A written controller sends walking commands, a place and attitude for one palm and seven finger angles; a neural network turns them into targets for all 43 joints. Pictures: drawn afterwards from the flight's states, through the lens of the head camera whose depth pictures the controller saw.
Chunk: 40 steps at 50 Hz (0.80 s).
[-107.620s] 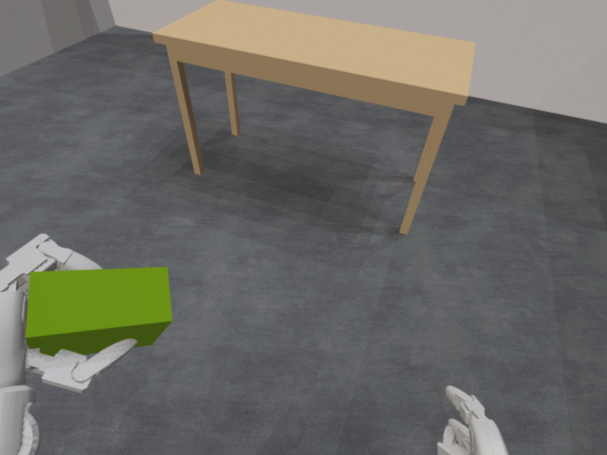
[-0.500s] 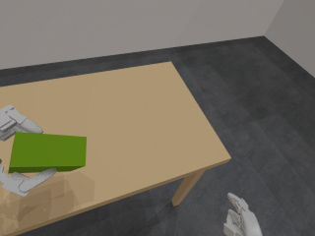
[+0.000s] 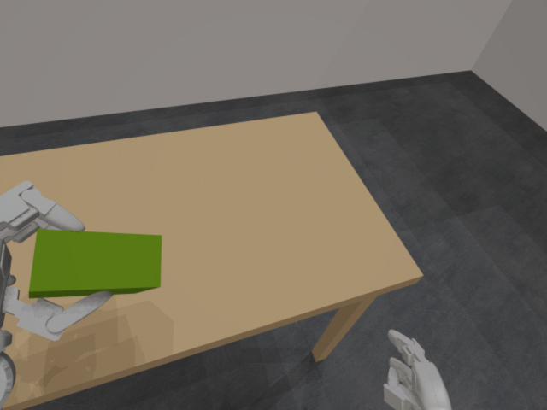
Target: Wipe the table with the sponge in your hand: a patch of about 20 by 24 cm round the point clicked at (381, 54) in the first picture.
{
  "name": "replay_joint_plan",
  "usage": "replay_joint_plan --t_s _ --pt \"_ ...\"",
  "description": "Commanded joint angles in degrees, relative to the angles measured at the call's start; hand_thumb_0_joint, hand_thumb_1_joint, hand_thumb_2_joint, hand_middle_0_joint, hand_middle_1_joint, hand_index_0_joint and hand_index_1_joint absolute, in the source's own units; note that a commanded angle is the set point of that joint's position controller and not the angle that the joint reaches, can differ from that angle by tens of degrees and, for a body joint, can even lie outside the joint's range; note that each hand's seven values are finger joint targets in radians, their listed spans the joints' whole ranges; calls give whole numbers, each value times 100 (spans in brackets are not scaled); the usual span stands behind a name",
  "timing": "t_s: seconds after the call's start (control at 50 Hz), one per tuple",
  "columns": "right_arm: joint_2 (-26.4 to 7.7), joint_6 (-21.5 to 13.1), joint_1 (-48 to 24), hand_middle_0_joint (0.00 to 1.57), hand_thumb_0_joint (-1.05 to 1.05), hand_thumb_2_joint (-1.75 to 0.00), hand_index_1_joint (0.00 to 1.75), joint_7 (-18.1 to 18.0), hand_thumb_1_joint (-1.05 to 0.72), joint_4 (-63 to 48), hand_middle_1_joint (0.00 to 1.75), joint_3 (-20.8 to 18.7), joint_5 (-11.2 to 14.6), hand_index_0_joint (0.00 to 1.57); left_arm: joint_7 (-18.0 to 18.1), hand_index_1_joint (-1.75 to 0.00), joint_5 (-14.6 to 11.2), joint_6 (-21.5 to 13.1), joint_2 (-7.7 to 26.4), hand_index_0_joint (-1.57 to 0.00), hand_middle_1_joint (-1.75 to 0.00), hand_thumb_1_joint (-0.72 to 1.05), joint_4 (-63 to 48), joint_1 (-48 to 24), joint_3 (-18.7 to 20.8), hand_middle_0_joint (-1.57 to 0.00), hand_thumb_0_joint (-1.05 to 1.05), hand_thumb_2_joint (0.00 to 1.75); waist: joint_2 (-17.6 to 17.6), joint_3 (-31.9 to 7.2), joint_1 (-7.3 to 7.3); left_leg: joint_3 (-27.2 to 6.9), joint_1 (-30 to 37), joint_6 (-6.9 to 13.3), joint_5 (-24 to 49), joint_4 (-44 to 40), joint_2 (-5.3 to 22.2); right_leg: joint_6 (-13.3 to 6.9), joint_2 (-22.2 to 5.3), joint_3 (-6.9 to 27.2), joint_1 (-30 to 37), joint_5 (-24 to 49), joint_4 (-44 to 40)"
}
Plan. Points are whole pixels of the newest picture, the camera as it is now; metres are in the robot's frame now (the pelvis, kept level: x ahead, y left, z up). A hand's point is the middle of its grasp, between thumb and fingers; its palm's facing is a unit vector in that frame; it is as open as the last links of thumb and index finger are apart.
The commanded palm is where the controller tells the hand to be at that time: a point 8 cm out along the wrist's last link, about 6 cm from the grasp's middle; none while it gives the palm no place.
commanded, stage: look again from close up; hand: left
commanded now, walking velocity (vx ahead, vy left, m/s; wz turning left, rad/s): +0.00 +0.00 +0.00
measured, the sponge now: (112, 267) +0.24 +0.22 +0.12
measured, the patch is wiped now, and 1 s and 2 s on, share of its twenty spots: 0.00 0.00 0.00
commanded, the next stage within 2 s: shuffle to correct the standing spot in 0.28 s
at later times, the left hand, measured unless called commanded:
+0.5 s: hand (95, 269) +0.22 +0.22 +0.15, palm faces +0.34 -0.85 -0.41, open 10.0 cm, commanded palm +0.16 +0.25 +0.17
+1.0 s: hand (165, 243) +0.26 +0.16 +0.15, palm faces +0.29 -0.87 -0.40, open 9.9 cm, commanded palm +0.19 +0.20 +0.17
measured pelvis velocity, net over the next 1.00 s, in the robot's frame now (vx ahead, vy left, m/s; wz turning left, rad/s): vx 0.03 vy -0.08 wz -0.02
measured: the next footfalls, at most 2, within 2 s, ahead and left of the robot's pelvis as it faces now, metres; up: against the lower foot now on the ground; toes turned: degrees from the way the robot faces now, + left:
none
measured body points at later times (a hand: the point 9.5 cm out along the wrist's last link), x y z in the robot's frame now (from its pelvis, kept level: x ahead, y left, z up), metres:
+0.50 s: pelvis +0.00 -0.03 +0.00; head +0.01 -0.01 +0.45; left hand +0.19 +0.26 +0.18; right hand +0.17 -0.26 -0.07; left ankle +0.04 +0.05 -0.74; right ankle +0.01 -0.15 -0.74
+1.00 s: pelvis +0.03 -0.08 +0.00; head +0.05 -0.06 +0.45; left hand +0.23 +0.20 +0.18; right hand +0.20 -0.32 -0.07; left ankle +0.04 +0.05 -0.74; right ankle +0.01 -0.15 -0.74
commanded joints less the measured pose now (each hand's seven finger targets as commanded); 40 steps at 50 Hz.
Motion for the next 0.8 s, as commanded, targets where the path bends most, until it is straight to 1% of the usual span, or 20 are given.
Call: replay_joint_plan --t_s 0.0,0.06,0.08,0.12,0.16,0.18,0.26,0.28,0.34,0.36,0.42,0.46,0.48,0.5,0.56,0.58,0.62,0.68,0.74,0.78 --pt "-885 -283 -343 20 0 -90 30 -108 -90 -874 30 -386 57 20 128 -160 -71 -350 677 -120 -160 10 -948 -373 431 -120 0 130 714 -1044 -116 -932 296 -585 -41 -908 917 -295 -134 173 274 326 -134" --pt "-891 -285 -450 20 0 -90 30 -149 -90 -845 30 -377 78 20 159 -160 -34 -365 788 -120 -160 10 -1011 -547 495 -120 0 130 732 -962 -113 -944 244 -539 -316 -990 881 -286 -124 215 217 224 -163" --pt "-897 -283 -438 20 0 -90 30 -156 -90 -848 30 -355 52 20 147 -160 -53 -386 698 -120 -160 10 -931 -553 398 -120 0 130 673 -917 -103 -961 107 -479 -568 -1030 884 -266 -131 185 252 127 -185" --pt "-902 -307 -434 20 0 -90 30 -166 -90 -873 30 -377 62 20 158 -160 -33 -389 789 -120 -160 10 -987 -601 453 -120 0 130 698 -890 -101 -977 27 -405 -861 -1024 861 -280 -152 279 272 47 -223" --pt "-888 -331 -504 20 0 -90 30 -186 -90 -850 30 -376 82 20 190 -160 -16 -380 888 -120 -160 10 -1066 -619 544 -120 0 130 658 -855 -108 -942 86 -396 -854 -994 804 -292 -162 341 184 14 -290" --pt "-905 -317 -453 20 0 -90 30 -184 -90 -831 30 -357 40 20 170 -160 -42 -405 739 -120 -160 10 -962 -568 432 -120 0 130 577 -858 -94 -952 -16 -345 -988 -994 796 -286 -154 321 234 -65 -334" --pt "-902 -346 -462 20 0 -90 30 -187 -90 -811 30 -403 70 20 188 -160 -48 -391 895 -120 -160 10 -991 -441 591 -120 0 130 643 -882 -116 -878 178 -360 -711 -818 715 -341 -213 494 56 -45 -463" --pt "-899 -332 -429 20 0 -90 30 -182 -90 -816 30 -380 46 20 170 -160 -71 -392 744 -120 -160 10 -889 -385 473 -120 0 130 563 -878 -107 -872 145 -343 -765 -822 722 -331 -209 459 62 -115 -488" --pt "-905 -328 -430 20 0 -90 30 -186 -90 -816 30 -406 62 20 165 -160 -78 -360 802 -120 -160 10 -866 -372 520 -120 0 130 491 -909 -114 -867 219 -342 -605 -745 712 -351 -231 563 7 -54 -540" --pt "-906 -337 -474 20 0 -90 30 -194 -90 -799 30 -408 72 20 176 -160 -74 -355 841 -120 -160 10 -918 -352 553 -120 0 130 580 -924 -121 -852 310 -352 -552 -762 714 -346 -224 538 -42 -20 -530" --pt "-907 -299 -417 20 0 -90 30 -189 -90 -806 30 -410 59 20 132 -160 -118 -306 752 -120 -160 10 -761 -384 484 -120 0 130 377 -933 -126 -914 352 -349 -566 -845 821 -324 -146 478 -116 -46 -463" --pt "-887 -276 -491 20 0 -90 30 -198 -90 -800 30 -412 73 20 128 -160 -111 -286 822 -120 -160 10 -796 -482 526 -120 0 130 541 -906 -126 -965 394 -336 -767 -973 922 -302 -93 412 -213 -137 -379" --pt "-889 -259 -441 20 0 -90 30 -195 -90 -804 30 -405 59 20 115 -160 -120 -282 698 -120 -160 10 -811 -559 402 -120 0 130 534 -917 -137 -1015 340 -314 -855 -1006 972 -304 -62 359 -175 -151 -309" --pt "-879 -252 -456 20 0 -90 30 -192 -90 -856 30 -419 73 20 120 -160 -115 -257 780 -120 -160 10 -870 -600 447 -120 0 130 614 -941 -127 -1009 370 -285 -870 -993 1021 -302 -69 353 -183 -122 -260" --pt "-869 -235 -477 20 0 -90 30 -185 -90 -858 30 -426 80 20 127 -160 -113 -220 891 -120 -160 10 -1168 -737 502 -120 0 130 763 -1092 -128 -1018 514 -258 -651 -917 1094 -316 -24 260 -186 -9 -96" --pt "-856 -225 -476 20 0 -90 30 -181 -90 -887 30 -412 68 20 113 -160 -136 -198 754 -120 -160 10 -1116 -680 372 -120 0 130 789 -1049 -129 -1031 481 -228 -677 -903 1137 -318 -23 239 -212 -26 -83" --pt "-855 -205 -446 20 0 -90 30 -162 -90 -910 30 -430 75 20 111 -160 -141 -151 800 -120 -160 10 -1184 -664 405 -120 0 130 844 -1052 -127 -990 486 -224 -447 -763 1144 -341 -33 278 -217 88 -68" --pt "-834 -157 -423 20 0 -90 30 -153 -90 -915 30 -431 80 20 112 -160 -185 -97 822 -120 -160 10 -1177 -505 465 -120 0 130 764 -1101 -138 -890 559 -232 -24 -533 1112 -372 -40 300 -232 284 -100" --pt "-836 -77 -377 20 0 -90 30 -148 -90 -934 30 -464 86 20 91 -160 -246 -3 870 -120 -160 10 -1055 -353 563 -120 0 130 556 -1195 -152 -748 627 -268 588 -146 1044 -425 -129 483 -172 748 -160" --pt "-839 -48 -382 20 0 -90 30 -152 -90 -938 30 -474 99 20 83 -160 -283 27 886 -120 -160 10 -1077 -254 590 -120 0 130 566 -1251 -173 -713 700 -274 853 -25 1045 -454 -136 481 -178 934 -114"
